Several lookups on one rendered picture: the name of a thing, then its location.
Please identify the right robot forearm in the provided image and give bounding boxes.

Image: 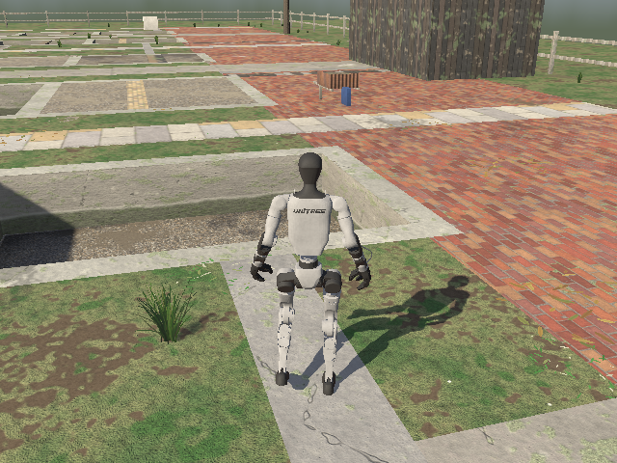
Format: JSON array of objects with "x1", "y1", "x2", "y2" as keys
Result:
[{"x1": 348, "y1": 234, "x2": 368, "y2": 272}]

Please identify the left robot upper arm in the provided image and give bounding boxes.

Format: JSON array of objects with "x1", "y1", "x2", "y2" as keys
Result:
[{"x1": 261, "y1": 194, "x2": 290, "y2": 247}]

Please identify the robot right foot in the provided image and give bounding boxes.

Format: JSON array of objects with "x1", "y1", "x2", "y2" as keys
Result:
[{"x1": 322, "y1": 371, "x2": 335, "y2": 395}]

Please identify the robot right hand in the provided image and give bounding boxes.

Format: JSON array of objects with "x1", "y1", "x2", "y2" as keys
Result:
[{"x1": 349, "y1": 267, "x2": 371, "y2": 290}]

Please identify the left robot forearm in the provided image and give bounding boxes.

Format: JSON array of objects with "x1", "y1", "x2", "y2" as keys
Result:
[{"x1": 253, "y1": 232, "x2": 272, "y2": 267}]

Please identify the robot right thigh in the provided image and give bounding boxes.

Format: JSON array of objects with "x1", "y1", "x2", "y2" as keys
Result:
[{"x1": 322, "y1": 268, "x2": 342, "y2": 337}]

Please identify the robot left hand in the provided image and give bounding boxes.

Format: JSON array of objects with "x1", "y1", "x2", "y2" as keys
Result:
[{"x1": 250, "y1": 263, "x2": 273, "y2": 282}]

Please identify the right robot upper arm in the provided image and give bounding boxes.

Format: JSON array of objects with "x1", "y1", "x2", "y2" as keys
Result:
[{"x1": 330, "y1": 195, "x2": 358, "y2": 249}]

